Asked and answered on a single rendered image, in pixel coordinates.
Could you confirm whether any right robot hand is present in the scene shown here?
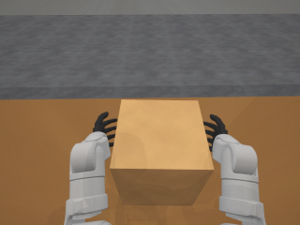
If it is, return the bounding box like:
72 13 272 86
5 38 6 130
203 114 228 152

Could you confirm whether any carton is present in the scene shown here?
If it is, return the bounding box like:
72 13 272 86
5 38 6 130
110 99 214 206

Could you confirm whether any robot left forearm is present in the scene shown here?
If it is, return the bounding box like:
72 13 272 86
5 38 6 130
64 131 111 225

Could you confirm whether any robot right forearm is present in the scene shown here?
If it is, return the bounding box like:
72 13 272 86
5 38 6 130
212 134 266 225

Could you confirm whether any left robot hand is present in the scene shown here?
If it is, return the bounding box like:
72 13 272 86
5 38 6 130
93 112 117 147

